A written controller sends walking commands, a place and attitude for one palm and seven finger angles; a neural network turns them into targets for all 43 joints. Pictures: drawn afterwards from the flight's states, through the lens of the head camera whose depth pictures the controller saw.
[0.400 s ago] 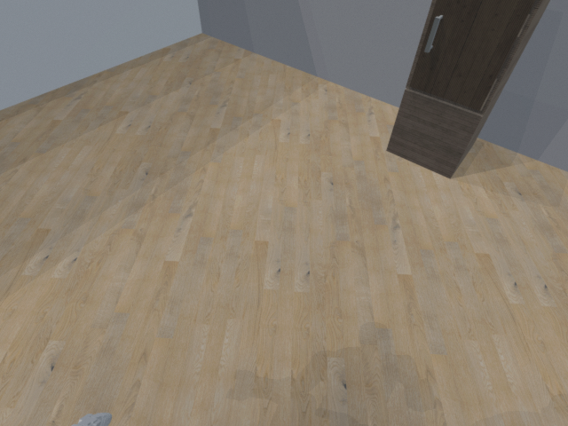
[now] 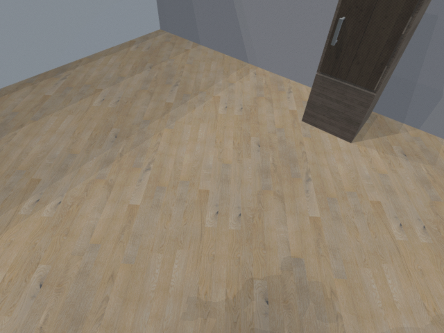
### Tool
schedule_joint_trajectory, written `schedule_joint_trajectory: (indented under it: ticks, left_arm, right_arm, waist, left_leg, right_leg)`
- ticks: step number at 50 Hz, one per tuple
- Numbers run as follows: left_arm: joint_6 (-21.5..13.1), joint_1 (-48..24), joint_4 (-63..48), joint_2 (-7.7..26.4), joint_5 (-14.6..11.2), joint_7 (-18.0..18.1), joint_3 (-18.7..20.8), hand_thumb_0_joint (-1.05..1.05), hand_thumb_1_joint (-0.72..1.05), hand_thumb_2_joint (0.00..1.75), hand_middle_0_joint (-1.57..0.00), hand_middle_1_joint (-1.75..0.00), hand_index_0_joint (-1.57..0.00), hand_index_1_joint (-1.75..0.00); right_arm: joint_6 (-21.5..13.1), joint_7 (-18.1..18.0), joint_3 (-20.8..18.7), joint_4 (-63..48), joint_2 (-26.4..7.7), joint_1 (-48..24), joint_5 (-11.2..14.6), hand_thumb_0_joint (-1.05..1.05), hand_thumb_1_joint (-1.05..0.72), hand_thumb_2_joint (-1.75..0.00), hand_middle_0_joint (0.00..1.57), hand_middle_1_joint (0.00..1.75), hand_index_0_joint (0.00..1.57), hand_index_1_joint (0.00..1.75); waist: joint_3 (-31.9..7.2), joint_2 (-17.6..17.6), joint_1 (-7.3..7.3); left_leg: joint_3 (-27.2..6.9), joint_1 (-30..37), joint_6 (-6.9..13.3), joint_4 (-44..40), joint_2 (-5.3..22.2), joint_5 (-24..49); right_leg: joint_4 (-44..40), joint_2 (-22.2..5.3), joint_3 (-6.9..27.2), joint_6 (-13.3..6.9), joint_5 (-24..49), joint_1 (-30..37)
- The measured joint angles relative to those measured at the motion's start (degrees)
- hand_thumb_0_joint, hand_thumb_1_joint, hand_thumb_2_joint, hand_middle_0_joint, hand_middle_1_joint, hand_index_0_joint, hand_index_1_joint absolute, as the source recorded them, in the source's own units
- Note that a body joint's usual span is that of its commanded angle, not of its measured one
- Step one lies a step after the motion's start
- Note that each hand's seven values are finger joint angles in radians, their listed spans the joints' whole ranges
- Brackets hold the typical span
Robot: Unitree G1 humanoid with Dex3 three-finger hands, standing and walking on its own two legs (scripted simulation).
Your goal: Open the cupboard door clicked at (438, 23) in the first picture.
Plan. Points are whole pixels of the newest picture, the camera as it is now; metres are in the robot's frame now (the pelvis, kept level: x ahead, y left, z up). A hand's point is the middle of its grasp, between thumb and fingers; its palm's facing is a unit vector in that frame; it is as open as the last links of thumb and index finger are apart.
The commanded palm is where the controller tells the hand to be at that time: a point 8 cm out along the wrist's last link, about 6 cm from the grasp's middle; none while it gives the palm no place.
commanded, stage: stand and wait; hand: left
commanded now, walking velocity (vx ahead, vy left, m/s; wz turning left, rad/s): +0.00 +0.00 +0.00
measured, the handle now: (338, 31) +1.65 -0.56 -0.09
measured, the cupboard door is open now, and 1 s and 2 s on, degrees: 0 0 0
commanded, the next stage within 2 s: look at it before walking up in 0.42 s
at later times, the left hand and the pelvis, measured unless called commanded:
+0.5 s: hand out of the picture +0.07 +0.24 -0.15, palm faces -0.03 -0.94 -0.33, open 7.4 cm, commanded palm none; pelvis -0.01 -0.01 +0.00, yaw +0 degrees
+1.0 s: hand out of the picture +0.07 +0.24 -0.15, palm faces -0.04 -0.94 -0.33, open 7.4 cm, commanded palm none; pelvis +0.00 -0.01 +0.00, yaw +0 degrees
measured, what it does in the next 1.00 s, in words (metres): stands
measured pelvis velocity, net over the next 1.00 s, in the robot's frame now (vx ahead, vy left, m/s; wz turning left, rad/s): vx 0.00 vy -0.01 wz -0.01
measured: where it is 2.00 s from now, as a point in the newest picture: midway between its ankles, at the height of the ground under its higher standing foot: outside the picture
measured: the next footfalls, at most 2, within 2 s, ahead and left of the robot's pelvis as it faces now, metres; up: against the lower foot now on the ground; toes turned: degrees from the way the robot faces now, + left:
right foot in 1.92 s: +0.15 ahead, -0.14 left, +0.00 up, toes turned -14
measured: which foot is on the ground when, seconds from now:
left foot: down 0.00-1.00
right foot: down 0.00-1.00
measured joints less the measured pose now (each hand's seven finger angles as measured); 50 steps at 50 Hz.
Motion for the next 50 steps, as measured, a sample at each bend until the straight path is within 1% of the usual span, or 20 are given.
schedule_joint_trajectory:
  ticks: [11, 21, 34, 50]
  left_arm:
    - [0.0, 0.7, 2.2, 0.8, -0.1, 0.0, 0.2, 0.01, 0.91, 0.9, -0.21, -0.29, -0.2, -0.3]
    - [-0.2, 0.1, 2.7, 0.8, -0.1, -0.1, 0.1, 0.01, 0.91, 0.9, -0.21, -0.29, -0.2, -0.3]
    - [-0.4, -0.9, 2.3, 0.4, 0.0, -0.1, 0.0, 0.0, 0.91, 0.9, -0.21, -0.29, -0.2, -0.3]
    - [-0.4, -0.6, 2.7, 0.6, 0.0, -0.1, 0.2, 0.0, 0.91, 0.9, -0.21, -0.29, -0.2, -0.3]
  right_arm:
    - [0.4, 0.0, -0.1, 2.9, -0.9, 1.9, 0.2, 0.01, -0.9, -0.9, 0.2, 0.3, 0.21, 0.3]
    - [0.2, 0.2, 0.1, 3.9, -0.8, 2.2, 0.2, 0.01, -0.9, -0.9, 0.2, 0.3, 0.21, 0.3]
    - [-0.1, 0.2, 0.1, 3.6, -0.4, 1.1, 0.2, 0.01, -0.9, -0.9, 0.2, 0.3, 0.21, 0.3]
    - [-0.1, 0.1, 0.2, 3.5, -0.8, 0.5, 0.3, 0.01, -0.9, -0.9, 0.2, 0.3, 0.21, 0.3]
  waist:
    - [0.9, 0.2, -0.32]
    - [0.8, 0.4, -0.56]
    - [0.5, 0.3, -0.52]
    - [1.0, 0.4, -0.28]
  left_leg:
    - [-0.1, 0.2, -0.4, -1.4, 0.5, 1.4]
    - [0.0, 0.1, -0.7, -2.2, 0.7, 2.1]
    - [0.1, 0.3, -0.8, -2.8, 0.9, 2.3]
    - [0.1, 0.8, -1.0, -3.5, 1.1, 2.1]
  right_leg:
    - [-1.5, 0.5, -0.1, -0.4, 1.4, 0.2]
    - [-2.1, 0.7, 0.0, -0.6, 2.1, 0.0]
    - [-2.4, 0.8, 0.1, -0.7, 2.2, 0.0]
    - [-3.0, 1.1, 0.1, -0.9, 1.9, 0.4]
